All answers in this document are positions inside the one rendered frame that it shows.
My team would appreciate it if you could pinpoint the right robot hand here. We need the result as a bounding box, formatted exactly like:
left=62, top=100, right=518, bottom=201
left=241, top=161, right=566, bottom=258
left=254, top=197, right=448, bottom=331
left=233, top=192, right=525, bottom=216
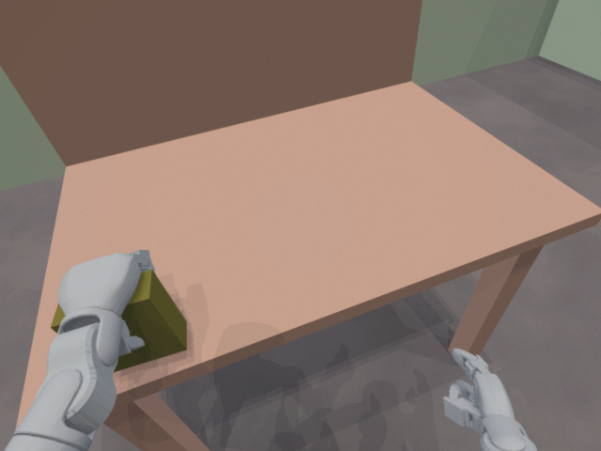
left=443, top=349, right=515, bottom=433

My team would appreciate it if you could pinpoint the table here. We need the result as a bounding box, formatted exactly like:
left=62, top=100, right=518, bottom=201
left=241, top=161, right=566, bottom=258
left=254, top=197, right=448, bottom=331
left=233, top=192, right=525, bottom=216
left=0, top=0, right=601, bottom=451

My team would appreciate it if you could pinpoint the sponge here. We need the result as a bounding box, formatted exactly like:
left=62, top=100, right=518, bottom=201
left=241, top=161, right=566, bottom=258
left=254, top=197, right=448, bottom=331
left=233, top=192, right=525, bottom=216
left=51, top=270, right=187, bottom=372

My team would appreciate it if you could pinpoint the left robot hand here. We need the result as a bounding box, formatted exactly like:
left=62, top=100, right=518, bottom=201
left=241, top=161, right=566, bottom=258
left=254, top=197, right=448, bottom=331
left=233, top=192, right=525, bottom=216
left=58, top=250, right=156, bottom=357

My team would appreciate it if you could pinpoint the left robot forearm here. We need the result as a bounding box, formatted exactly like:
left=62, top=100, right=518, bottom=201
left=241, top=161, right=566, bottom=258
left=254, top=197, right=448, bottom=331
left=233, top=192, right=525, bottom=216
left=4, top=308, right=123, bottom=451

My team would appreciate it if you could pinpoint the right robot forearm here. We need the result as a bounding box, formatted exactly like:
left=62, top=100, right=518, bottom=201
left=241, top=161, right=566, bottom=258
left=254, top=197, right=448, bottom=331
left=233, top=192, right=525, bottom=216
left=480, top=415, right=537, bottom=451

